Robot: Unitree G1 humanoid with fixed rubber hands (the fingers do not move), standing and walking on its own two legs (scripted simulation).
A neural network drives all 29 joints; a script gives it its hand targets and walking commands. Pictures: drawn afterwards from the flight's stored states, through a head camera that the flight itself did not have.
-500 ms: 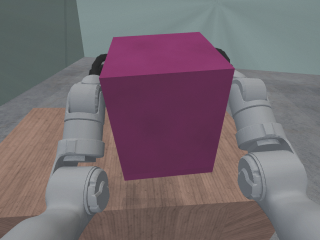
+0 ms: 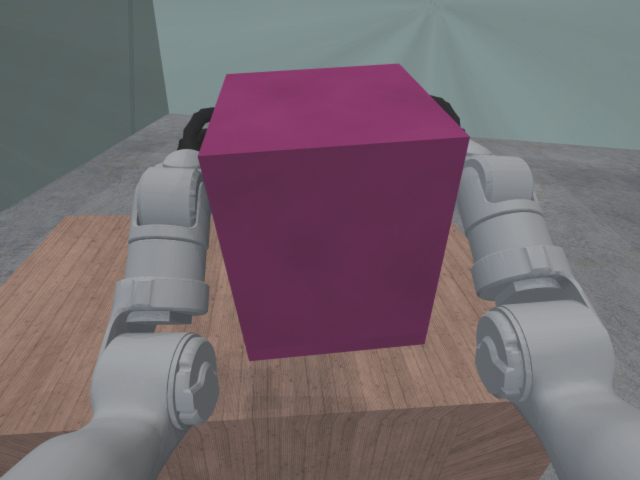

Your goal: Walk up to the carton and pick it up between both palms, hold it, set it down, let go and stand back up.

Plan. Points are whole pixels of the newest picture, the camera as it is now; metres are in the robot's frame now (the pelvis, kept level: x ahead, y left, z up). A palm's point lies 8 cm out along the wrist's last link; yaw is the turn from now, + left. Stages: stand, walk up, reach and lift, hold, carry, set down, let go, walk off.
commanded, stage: hold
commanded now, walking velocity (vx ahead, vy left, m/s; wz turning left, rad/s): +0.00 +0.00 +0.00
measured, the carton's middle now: (325, 209) +0.34 +0.00 +0.27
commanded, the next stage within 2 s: set down in 0.46 s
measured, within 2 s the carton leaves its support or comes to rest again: neither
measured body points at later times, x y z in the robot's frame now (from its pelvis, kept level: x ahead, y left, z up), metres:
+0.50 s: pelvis +0.00 +0.00 +0.00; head -0.10 +0.02 +0.44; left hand +0.38 +0.15 +0.30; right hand +0.38 -0.14 +0.33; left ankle +0.04 +0.11 -0.74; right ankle +0.05 -0.14 -0.74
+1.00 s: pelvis +0.01 +0.00 +0.00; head -0.06 +0.03 +0.44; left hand +0.42 +0.16 +0.29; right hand +0.42 -0.13 +0.30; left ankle +0.04 +0.11 -0.74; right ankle +0.04 -0.14 -0.74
